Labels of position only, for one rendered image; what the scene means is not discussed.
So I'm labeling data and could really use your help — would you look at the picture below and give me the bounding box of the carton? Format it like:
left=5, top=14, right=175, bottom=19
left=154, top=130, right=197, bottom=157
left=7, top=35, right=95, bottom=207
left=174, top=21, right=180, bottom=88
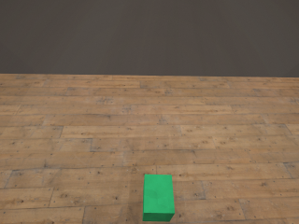
left=142, top=174, right=175, bottom=222

